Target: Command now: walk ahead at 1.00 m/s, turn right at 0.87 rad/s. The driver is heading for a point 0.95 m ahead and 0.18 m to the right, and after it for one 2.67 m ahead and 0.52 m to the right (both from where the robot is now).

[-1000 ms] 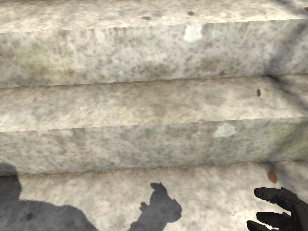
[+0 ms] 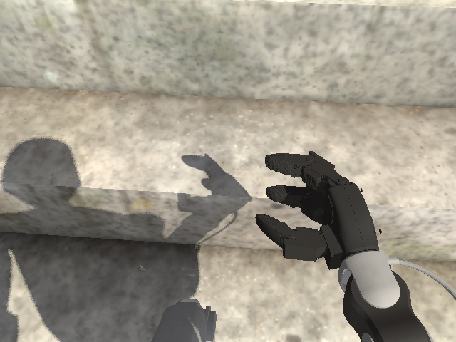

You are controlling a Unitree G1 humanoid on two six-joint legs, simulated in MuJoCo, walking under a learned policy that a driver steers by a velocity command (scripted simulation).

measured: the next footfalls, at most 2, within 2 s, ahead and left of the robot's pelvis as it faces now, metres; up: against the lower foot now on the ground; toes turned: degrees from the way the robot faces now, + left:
right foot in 0.46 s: +0.36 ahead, -0.30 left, +0.43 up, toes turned -15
left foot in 1.14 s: +0.55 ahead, -0.38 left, +0.63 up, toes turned -2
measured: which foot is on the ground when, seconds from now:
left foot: down 0.00-0.50, up 0.52-1.00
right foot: down 0.00-0.00, up 0.02-0.44, down 0.46-1.00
